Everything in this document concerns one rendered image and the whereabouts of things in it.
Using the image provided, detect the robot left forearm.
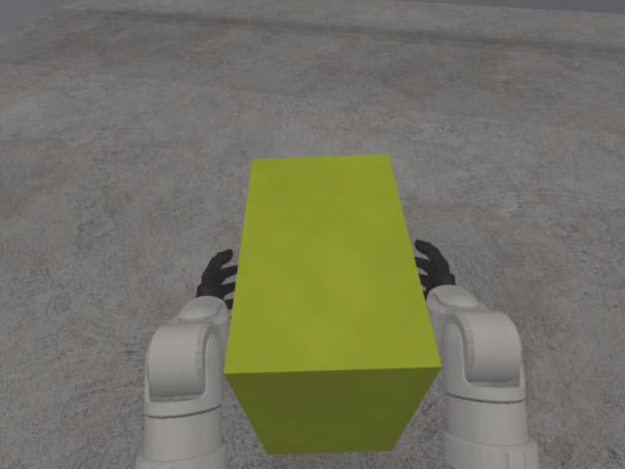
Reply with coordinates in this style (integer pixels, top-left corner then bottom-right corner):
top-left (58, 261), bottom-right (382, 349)
top-left (136, 296), bottom-right (230, 469)

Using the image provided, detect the right robot hand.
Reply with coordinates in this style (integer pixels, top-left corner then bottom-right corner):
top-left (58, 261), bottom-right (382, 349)
top-left (414, 239), bottom-right (455, 301)

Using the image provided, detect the robot right forearm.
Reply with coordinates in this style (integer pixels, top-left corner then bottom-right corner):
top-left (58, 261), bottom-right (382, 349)
top-left (426, 284), bottom-right (540, 469)

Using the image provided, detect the left robot hand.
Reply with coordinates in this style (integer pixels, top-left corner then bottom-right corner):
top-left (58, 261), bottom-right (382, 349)
top-left (195, 249), bottom-right (238, 318)

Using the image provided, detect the carton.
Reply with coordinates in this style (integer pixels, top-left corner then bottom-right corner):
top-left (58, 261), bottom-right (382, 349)
top-left (224, 154), bottom-right (442, 454)

